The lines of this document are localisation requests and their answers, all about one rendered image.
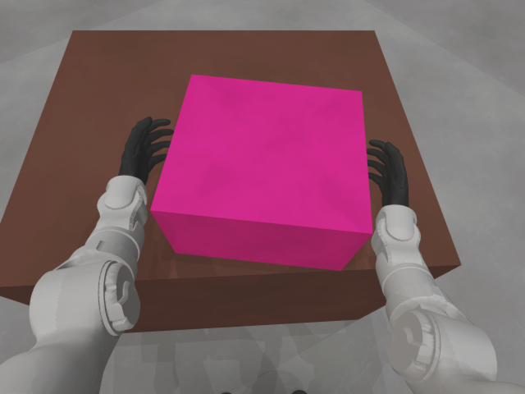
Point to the pedestal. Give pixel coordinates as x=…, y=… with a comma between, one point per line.
x=108, y=80

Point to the right robot hand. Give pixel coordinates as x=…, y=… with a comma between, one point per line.
x=394, y=182

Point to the right robot forearm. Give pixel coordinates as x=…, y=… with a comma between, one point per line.
x=405, y=280

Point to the carton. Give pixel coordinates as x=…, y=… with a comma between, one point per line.
x=266, y=172

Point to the robot right upper arm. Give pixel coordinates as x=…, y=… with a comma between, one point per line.
x=436, y=354

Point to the robot left upper arm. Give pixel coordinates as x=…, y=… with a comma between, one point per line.
x=78, y=315

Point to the left robot hand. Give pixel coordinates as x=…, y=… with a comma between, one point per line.
x=137, y=159

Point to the left robot forearm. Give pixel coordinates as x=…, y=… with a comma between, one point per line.
x=119, y=233

